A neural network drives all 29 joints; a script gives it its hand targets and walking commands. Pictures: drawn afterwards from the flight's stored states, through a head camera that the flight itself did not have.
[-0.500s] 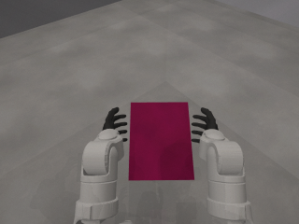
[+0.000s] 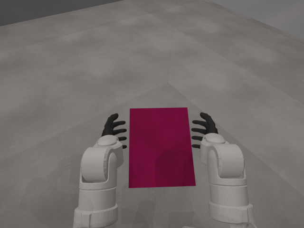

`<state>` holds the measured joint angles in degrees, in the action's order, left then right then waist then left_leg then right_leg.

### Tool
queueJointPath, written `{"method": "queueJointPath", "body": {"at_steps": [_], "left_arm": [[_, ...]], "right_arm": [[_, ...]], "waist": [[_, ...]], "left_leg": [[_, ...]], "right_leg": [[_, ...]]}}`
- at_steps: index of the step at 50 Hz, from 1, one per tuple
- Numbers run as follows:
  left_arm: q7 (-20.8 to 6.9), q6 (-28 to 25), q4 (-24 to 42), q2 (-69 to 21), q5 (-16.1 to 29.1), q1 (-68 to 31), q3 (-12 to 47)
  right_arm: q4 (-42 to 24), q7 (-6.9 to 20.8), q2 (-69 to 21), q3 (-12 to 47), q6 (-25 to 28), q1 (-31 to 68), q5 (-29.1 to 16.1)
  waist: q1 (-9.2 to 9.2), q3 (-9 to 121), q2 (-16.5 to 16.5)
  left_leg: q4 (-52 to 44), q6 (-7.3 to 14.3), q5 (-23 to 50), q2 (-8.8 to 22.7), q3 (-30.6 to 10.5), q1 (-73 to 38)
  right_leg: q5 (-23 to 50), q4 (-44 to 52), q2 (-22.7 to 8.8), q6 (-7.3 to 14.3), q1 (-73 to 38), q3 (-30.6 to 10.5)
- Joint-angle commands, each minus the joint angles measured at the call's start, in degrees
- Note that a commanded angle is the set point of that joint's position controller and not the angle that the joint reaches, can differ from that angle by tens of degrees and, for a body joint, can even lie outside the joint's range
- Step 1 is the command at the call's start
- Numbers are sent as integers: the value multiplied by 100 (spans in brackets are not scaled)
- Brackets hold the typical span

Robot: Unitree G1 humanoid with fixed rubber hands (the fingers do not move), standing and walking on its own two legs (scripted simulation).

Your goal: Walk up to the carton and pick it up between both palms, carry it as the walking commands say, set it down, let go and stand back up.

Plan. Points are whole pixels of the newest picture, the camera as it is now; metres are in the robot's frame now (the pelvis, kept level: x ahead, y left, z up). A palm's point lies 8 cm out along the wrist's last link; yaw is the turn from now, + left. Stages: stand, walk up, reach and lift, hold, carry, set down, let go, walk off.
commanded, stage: carry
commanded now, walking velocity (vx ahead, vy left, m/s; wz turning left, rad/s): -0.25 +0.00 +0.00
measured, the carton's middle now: (158, 150) +0.35 +0.02 -0.02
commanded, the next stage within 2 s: none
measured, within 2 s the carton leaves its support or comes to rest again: neither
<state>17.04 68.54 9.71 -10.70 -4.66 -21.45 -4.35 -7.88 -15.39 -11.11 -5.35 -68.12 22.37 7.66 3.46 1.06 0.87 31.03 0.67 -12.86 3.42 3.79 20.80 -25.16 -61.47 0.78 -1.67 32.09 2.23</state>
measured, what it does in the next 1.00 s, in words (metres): walks backwards: right foot, then left foot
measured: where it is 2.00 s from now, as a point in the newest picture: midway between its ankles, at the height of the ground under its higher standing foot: outside the picture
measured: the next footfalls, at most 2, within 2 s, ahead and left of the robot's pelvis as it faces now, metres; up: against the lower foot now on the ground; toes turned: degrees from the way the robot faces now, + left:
right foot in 0.12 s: -0.04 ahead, -0.12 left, +0.00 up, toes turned -6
left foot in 0.48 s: -0.23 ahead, +0.12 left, +0.00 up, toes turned +4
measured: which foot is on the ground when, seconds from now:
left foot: down 0.00-0.14, up 0.16-0.46, down 0.48-0.84, up 0.86-1.00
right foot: up 0.00-0.10, down 0.12-0.48, up 0.50-0.80, down 0.82-1.00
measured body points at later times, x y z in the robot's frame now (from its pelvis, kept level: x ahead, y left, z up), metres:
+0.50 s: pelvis -0.23 +0.00 -0.01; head -0.21 +0.01 +0.44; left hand +0.10 +0.12 +0.08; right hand +0.09 -0.13 +0.09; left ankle -0.27 +0.12 -0.74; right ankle -0.08 -0.12 -0.73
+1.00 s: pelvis -0.44 -0.02 +0.00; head -0.42 -0.03 +0.45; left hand -0.12 +0.08 +0.08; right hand -0.14 -0.16 +0.07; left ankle -0.44 +0.11 -0.66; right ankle -0.39 -0.12 -0.74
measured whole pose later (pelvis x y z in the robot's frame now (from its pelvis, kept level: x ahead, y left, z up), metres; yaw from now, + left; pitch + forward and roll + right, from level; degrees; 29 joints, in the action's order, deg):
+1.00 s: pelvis -0.44 -0.02 +0.00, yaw -1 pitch +3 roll +2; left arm 15.4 67.5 7.9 -10.7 -6.0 -21.2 -4.3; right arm -10.2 -16.7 -10.2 -4.4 -68.4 20.0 4.3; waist -1.9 0.8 0.5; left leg 61.6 -1.6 -26.0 1.0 3.1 32.8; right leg -11.1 -32.1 -2.9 2.2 24.1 3.5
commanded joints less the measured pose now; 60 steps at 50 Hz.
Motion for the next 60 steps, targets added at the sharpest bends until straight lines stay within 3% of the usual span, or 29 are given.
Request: {"method": "queueJointPath", "body": {"at_steps": [1, 4, 6, 7, 8, 9, 11, 12, 15, 19, 23, 24, 26, 27, 29, 31, 38, 40, 41, 42, 43, 44, 46, 47, 50, 54, 58, 59, 60], "left_arm": [[-1358, -236, 600, -6258, 2026, -2202, 3109], [-1345, -165, 442, -6147, 1984, -1909, 2973], [-1364, -134, 293, -6129, 1916, -1788, 2837], [-1377, -161, 226, -6055, 1861, -1740, 2762], [-1388, -244, 108, -6136, 1786, -1559, 2642], [-1411, -286, 265, -6254, 1788, -1593, 2622], [-1411, -360, 589, -6227, 1654, -1856, 2537], [-1400, -381, 625, -6206, 1584, -1849, 2453], [-1346, -428, 780, -5932, 1492, -1834, 2281], [-1277, -365, 570, -5788, 1359, -1416, 2209], [-1265, -270, 388, -5900, 1366, -1327, 2377], [-1262, -252, 347, -5923, 1381, -1391, 2435], [-1333, -233, 630, -6107, 1562, -1946, 2717], [-1338, -234, 618, -6160, 1622, -2122, 2729], [-1401, -289, 623, -6416, 1870, -2391, 2883], [-1415, -303, 747, -6436, 2068, -2531, 3093], [-1327, -163, 514, -6129, 2004, -1946, 3049], [-1336, -126, 376, -6116, 1956, -1771, 2929], [-1353, -114, 286, -6107, 1914, -1723, 2849], [-1370, -144, 212, -6042, 1861, -1688, 2772], [-1384, -232, 109, -6124, 1791, -1517, 2651], [-1408, -284, 280, -6253, 1798, -1559, 2628], [-1410, -364, 596, -6211, 1648, -1796, 2539], [-1401, -391, 638, -6196, 1578, -1795, 2456], [-1349, -446, 814, -5921, 1496, -1796, 2287], [-1279, -383, 612, -5778, 1374, -1364, 2224], [-1269, -286, 425, -5903, 1386, -1272, 2414], [-1267, -266, 372, -5925, 1396, -1329, 2471], [-1323, -249, 423, -6022, 1446, -1377, 2544]], "right_arm": [[-703, 1113, -5838, 2276, 316, 1498, -1572], [-535, 1048, -5787, 2300, 247, 1276, -1558], [-525, 1024, -5774, 2392, 220, 1341, -1626], [-540, 1031, -5780, 2441, 198, 1354, -1644], [-769, 1091, -5828, 2650, 178, 1625, -1791], [-841, 1131, -5983, 2773, 195, 1889, -1935], [-934, 1202, -6277, 3020, 243, 2333, -2198], [-987, 1224, -6300, 3077, 264, 2405, -2256], [-993, 1170, -6253, 3120, 286, 2311, -2316], [-794, 1080, -6104, 3061, 210, 1891, -2189], [-576, 1122, -6115, 2929, 129, 1594, -2056], [-559, 1148, -6090, 2871, 116, 1619, -2037], [-471, 1211, -6115, 2667, 167, 1675, -1925], [-575, 1225, -6186, 2666, 150, 1695, -1947], [-769, 1245, -6187, 2608, 218, 1904, -1883], [-820, 1208, -6047, 2418, 292, 1787, -1747], [-602, 1049, -5743, 2294, 270, 1259, -1544], [-502, 1021, -5721, 2350, 224, 1217, -1590], [-514, 1017, -5738, 2411, 217, 1278, -1630], [-528, 1027, -5755, 2464, 198, 1303, -1647], [-792, 1092, -5804, 2683, 184, 1607, -1805], [-876, 1133, -5965, 2808, 207, 1885, -1958], [-936, 1208, -6270, 3051, 261, 2294, -2222], [-1002, 1231, -6297, 3117, 287, 2375, -2283], [-1025, 1175, -6252, 3167, 314, 2286, -2342], [-845, 1078, -6091, 3113, 237, 1858, -2205], [-607, 1121, -6115, 2973, 156, 1535, -2062], [-581, 1148, -6090, 2914, 142, 1567, -2044], [-524, 1181, -6074, 2835, 169, 1596, -1985]], "waist": [[-362, 2329, -1156], [-308, 2469, -1248], [-295, 2543, -762], [-305, 2624, 262], [-226, 2542, 1550], [-170, 2428, 1701], [-193, 2233, 734], [-207, 2191, 677], [-241, 2405, 764], [-180, 2636, 1217], [-272, 2671, 995], [-270, 2529, 529], [-393, 1866, -1899], [-418, 1647, -1594], [-373, 1568, -768], [-354, 1859, -921], [-360, 2398, -1347], [-271, 2500, -1116], [-307, 2492, -774], [-312, 2552, 234], [-237, 2440, 1523], [-176, 2333, 1675], [-192, 2157, 723], [-208, 2125, 668], [-247, 2347, 750], [-179, 2609, 1237], [-271, 2687, 975], [-266, 2543, 482], [-329, 2367, -987]], "left_leg": [[-327, 860, 3670, 1360, -822, -1824], [-171, 749, 3791, 1330, -993, -1667], [158, 379, 2786, 989, -809, -863], [652, 110, 1657, 542, -430, 82], [1272, -192, -317, 53, 29, 738], [2685, -256, -1765, -98, -11, 899], [3761, -184, -1763, -65, -442, 1032], [3845, -187, -1588, -47, -431, 1185], [2795, -301, -1524, -164, -89, 1075], [1512, -231, -1766, -434, 142, 448], [-789, -73, -646, -304, 185, -1016], [-1071, 10, -566, 111, -327, -1529], [-1337, 868, 1111, 1956, -2094, -1018], [-1281, 1183, 2168, 2168, -1961, -670], [-1013, 929, 2199, 1592, -967, -343], [-658, 758, 2728, 1279, -495, -957], [-417, 802, 3301, 1410, -1136, -1630], [-185, 532, 3102, 1230, -989, -1244], [22, 344, 2526, 1001, -890, -782], [507, 85, 1570, 548, -482, 137], [1151, -203, -283, 76, 7, 787], [2615, -264, -1669, -91, 6, 924], [3772, -174, -1700, -73, -482, 1051], [3885, -169, -1527, -57, -469, 1215], [2850, -278, -1484, -167, -116, 1129], [1533, -208, -1787, -452, 123, 506], [-819, -44, -677, -327, 148, -1003], [-1083, 32, -587, 114, -387, -1516], [-1171, 438, 73, 1250, -1713, -1459]], "right_leg": [[-307, 1055, -117, -25, -157, 92], [126, 2930, -95, 56, -937, 293], [1473, 4137, -573, 139, -2119, 135], [3816, 3586, -1180, 440, -2886, -477], [4963, 3550, -2043, 1041, -2758, -1394], [5491, 3802, -2498, 1457, -2398, -1635], [4742, 3844, -2338, 1510, -2022, -1196], [4518, 3743, -2192, 1454, -2092, -1015], [4099, 3612, -1791, 1115, -2594, -788], [3886, 3995, -1886, 1123, -2862, -1177], [2996, 3872, -1567, 660, -2299, -926], [2465, 3609, -1365, 460, -1677, -762], [-90, 1954, -377, 22, 9, 547], [-627, 555, -253, 76, 115, 272], [-303, -819, -80, 142, 118, -286], [65, -1001, -24, 45, 318, -246], [-280, 2132, -67, 32, -624, 205], [920, 3837, -246, 52, -1563, 325], [1325, 4170, -538, 128, -2117, 104], [3410, 3656, -1114, 413, -2846, -488], [4535, 3603, -1984, 1017, -2649, -1394], [5125, 3839, -2446, 1439, -2265, -1625], [4460, 3886, -2305, 1491, -1899, -1208], [4251, 3787, -2169, 1443, -1985, -1039], [3880, 3637, -1769, 1098, -2538, -825], [3696, 4018, -1854, 1113, -2852, -1228], [2833, 3903, -1526, 658, -2295, -943], [2288, 3628, -1305, 461, -1651, -760], [1307, 2989, -741, 131, -695, -95]]}}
